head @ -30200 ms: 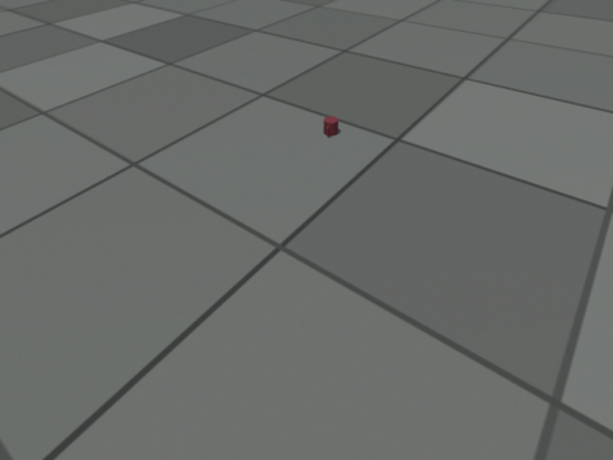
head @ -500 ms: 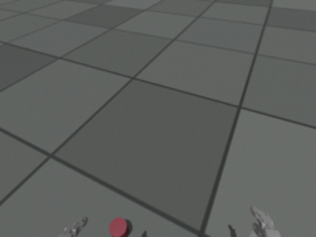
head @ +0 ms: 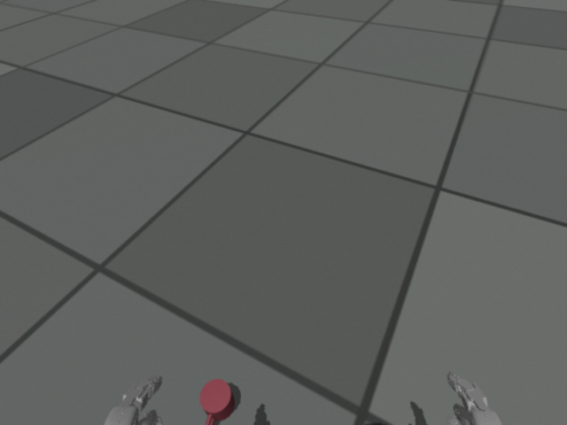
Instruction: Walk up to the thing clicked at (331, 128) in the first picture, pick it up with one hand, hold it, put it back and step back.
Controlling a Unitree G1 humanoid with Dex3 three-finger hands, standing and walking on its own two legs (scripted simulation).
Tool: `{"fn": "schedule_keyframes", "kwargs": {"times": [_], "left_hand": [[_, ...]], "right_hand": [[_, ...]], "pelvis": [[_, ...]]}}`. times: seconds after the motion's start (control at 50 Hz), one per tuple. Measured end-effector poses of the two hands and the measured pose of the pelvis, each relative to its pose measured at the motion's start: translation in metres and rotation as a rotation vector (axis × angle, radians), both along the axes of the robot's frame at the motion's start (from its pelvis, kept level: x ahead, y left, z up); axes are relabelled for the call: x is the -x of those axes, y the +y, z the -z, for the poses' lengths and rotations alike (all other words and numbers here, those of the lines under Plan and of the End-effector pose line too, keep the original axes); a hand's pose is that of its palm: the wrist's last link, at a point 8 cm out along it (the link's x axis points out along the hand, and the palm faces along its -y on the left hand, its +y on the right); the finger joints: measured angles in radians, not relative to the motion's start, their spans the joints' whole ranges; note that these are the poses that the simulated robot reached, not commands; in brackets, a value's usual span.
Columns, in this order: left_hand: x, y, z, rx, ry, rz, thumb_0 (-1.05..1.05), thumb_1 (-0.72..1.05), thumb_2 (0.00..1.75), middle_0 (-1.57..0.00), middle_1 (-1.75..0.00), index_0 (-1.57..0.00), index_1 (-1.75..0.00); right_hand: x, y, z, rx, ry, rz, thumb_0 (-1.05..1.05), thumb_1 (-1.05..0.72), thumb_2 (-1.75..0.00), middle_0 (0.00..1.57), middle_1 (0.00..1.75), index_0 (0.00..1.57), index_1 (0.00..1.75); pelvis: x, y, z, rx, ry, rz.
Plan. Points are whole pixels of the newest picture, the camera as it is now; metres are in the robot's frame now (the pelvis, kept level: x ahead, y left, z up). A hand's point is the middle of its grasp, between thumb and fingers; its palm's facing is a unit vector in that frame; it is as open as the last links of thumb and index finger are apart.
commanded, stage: stand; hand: left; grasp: from above
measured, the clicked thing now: (215, 406) +0.38 +0.24 -0.67
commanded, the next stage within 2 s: none
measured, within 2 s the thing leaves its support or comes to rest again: neither
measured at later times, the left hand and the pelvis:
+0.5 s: hand out of the picture +0.04 +0.24 -0.11, palm faces +0.04 -0.94 -0.33, open 7.4 cm; pelvis +0.00 +0.01 +0.05, yaw +0 degrees
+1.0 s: hand out of the picture +0.05 +0.25 -0.10, palm faces +0.03 -0.94 -0.35, open 7.4 cm; pelvis -0.01 +0.00 +0.06, yaw +1 degrees
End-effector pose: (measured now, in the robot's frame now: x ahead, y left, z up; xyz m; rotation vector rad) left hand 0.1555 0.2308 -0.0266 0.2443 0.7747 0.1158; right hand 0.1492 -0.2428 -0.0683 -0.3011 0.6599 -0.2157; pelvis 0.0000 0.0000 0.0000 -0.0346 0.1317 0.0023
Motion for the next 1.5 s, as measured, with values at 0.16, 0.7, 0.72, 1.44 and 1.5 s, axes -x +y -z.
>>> {"fn": "schedule_keyframes", "kwargs": {"times": [0.16,0.7,0.72,1.44,1.5], "left_hand": [[0.025,0.039,0.035,-0.08,0.129,-0.04,0.01,0.9,0.9,-0.2,-0.3,-0.2,-0.3],[0.124,0.054,0.038,-0.065,0.485,-0.179,0.01,0.9,0.9,-0.2,-0.3,-0.2,-0.3],[0.123,0.055,0.037,-0.066,0.482,-0.179,0.01,0.9,0.9,-0.2,-0.3,-0.2,-0.3],[0.099,0.055,0.03,-0.073,0.473,-0.154,0.01,0.9,0.9,-0.2,-0.3,-0.2,-0.3],[0.096,0.055,0.029,-0.074,0.469,-0.154,0.01,0.9,0.9,-0.2,-0.3,-0.2,-0.3]], "right_hand": [[0.03,-0.021,0.011,-0.01,0.321,-0.046,0.01,-0.9,-0.9,0.21,0.3,0.21,0.3],[0.085,-0.025,0.001,-0.069,0.551,0.073,0.0,-0.91,-0.9,0.21,0.3,0.2,0.3],[0.085,-0.026,0.0,-0.068,0.551,0.074,0.0,-0.91,-0.9,0.21,0.3,0.2,0.3],[0.09,-0.045,-0.005,-0.048,0.591,0.082,0.0,-0.91,-0.9,0.2,0.3,0.2,0.3],[0.087,-0.046,-0.005,-0.048,0.587,0.079,0.0,-0.91,-0.9,0.2,0.3,0.2,0.3]], "pelvis": [[0.005,0.003,-0.02,-0.036,-0.097,0.004],[0.001,0.004,-0.061,-0.031,-0.203,-0.009],[0.002,0.004,-0.062,-0.031,-0.205,-0.009],[0.0,-0.004,-0.066,-0.031,-0.188,-0.004],[-0.002,-0.004,-0.066,-0.031,-0.185,-0.005]]}}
